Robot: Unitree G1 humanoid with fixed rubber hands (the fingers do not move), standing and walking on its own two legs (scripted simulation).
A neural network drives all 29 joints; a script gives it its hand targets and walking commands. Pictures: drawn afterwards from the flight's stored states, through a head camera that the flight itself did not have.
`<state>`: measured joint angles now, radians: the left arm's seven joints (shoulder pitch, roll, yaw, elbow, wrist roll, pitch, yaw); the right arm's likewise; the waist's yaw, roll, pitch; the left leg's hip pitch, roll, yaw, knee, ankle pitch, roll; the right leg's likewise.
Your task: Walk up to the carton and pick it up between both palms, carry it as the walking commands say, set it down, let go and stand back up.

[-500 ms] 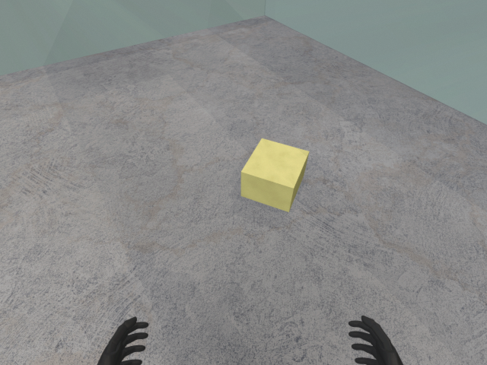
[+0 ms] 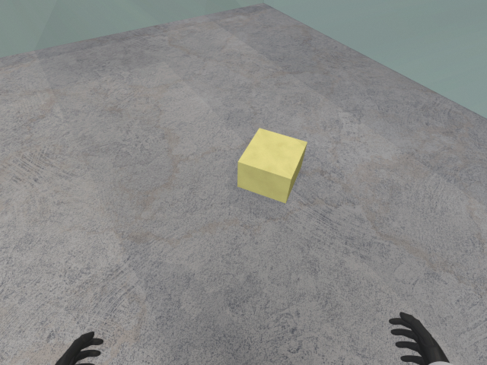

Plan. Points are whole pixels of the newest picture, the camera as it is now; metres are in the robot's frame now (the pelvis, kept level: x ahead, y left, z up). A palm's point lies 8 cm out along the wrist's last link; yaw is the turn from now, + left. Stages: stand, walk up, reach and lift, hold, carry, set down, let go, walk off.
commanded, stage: stand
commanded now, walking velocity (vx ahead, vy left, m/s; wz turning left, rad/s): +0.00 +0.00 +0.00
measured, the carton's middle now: (272, 164) +1.18 -0.16 -0.65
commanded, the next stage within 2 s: walk up in 1.60 s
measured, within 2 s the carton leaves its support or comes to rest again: neither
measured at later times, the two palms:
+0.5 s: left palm out of the picture +0.13 +0.30 -0.08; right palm out of the picture +0.13 -0.29 -0.07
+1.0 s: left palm out of the picture +0.11 +0.31 -0.08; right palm out of the picture +0.10 -0.30 -0.07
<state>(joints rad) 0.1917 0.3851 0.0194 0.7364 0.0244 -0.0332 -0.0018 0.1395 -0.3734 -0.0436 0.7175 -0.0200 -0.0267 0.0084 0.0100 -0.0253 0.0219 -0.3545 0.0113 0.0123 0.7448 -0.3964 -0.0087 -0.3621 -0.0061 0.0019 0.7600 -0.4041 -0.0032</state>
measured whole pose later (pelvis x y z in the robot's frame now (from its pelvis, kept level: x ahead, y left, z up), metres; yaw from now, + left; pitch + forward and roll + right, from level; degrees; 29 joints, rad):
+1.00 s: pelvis +0.00 +0.01 +0.03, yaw -1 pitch -2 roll +0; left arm 0.12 0.39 -0.01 1.00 0.01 -0.03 0.00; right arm 0.09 -0.37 0.00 1.02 -0.01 -0.02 0.01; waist 0.00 -0.02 0.04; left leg -0.15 0.01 0.03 0.42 -0.23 0.00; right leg -0.16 -0.01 0.01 0.42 -0.23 0.01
